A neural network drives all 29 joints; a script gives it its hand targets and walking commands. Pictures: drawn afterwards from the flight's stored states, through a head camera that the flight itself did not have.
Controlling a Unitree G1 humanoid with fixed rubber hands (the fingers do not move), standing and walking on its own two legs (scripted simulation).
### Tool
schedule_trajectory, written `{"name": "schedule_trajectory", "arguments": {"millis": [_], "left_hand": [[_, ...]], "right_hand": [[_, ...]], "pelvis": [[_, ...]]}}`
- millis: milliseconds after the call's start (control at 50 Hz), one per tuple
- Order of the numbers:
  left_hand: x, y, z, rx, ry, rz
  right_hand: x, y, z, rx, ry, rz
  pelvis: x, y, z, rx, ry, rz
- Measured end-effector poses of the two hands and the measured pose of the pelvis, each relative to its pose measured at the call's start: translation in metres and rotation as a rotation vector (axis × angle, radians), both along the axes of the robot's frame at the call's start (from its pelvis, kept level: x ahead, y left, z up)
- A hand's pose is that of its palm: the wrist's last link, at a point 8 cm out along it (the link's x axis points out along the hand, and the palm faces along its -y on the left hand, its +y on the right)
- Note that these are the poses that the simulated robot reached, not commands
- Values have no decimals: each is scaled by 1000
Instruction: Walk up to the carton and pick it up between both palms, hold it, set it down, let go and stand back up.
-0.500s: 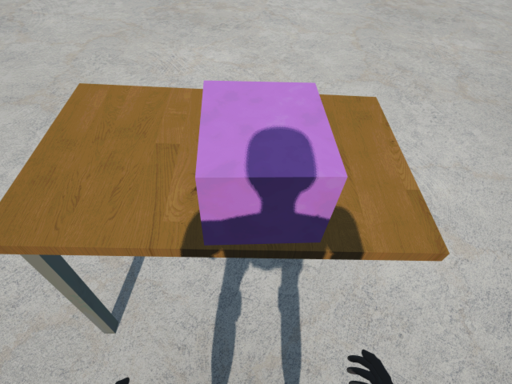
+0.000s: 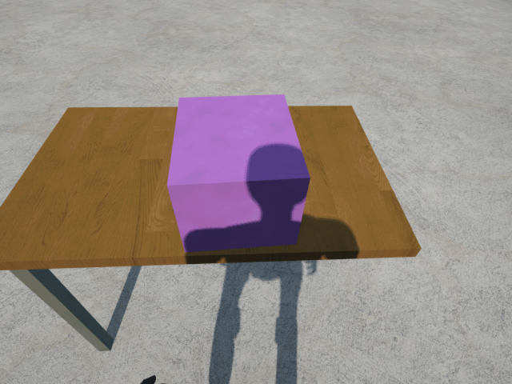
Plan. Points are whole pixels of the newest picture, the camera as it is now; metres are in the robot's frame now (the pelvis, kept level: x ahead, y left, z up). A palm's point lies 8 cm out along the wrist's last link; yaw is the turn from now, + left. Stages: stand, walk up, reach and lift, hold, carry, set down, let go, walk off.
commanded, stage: walk up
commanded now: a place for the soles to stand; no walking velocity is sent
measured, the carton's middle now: (236, 169) +0.55 +0.04 +0.01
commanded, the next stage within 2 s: none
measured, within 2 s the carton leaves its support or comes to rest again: neither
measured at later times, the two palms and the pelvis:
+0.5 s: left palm out of the picture +0.07 +0.21 -0.12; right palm out of the picture +0.11 -0.22 -0.12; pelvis +0.01 -0.01 +0.00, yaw +1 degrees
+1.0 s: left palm out of the picture +0.06 +0.16 -0.12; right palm out of the picture +0.11 -0.28 -0.13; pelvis -0.01 -0.07 -0.01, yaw +7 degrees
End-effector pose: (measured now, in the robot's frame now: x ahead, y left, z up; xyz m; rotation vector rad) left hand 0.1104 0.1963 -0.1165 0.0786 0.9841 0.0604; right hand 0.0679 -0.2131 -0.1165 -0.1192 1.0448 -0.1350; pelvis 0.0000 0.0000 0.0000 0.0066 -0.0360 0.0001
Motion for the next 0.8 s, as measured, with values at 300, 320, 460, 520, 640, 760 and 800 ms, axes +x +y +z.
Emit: {"name": "schedule_trajectory", "arguments": {"millis": [300,320,460,520,640,760,800], "left_hand": [[-35,14,-5,49,86,73],[-36,15,-6,51,91,76],[-44,16,-7,56,110,89],[-45,17,-7,57,114,91],[-47,17,-8,61,120,81],[-36,12,-13,92,114,8],[-32,5,-12,97,96,2]], "right_hand": [[23,-6,-1,-6,2,46],[25,-6,-1,-7,1,49],[36,-5,0,-7,-7,64],[39,-4,0,-7,-7,68],[40,-4,-1,-12,-4,69],[23,-28,-6,-70,19,26],[16,-41,-10,-77,40,21]], "pelvis": [[7,-10,0,-1,7,16],[8,-11,0,-1,7,17],[10,-12,0,-1,8,19],[11,-13,0,-1,8,20],[12,-13,0,1,10,23],[3,-30,-9,23,31,20],[0,-39,-11,25,32,22]]}}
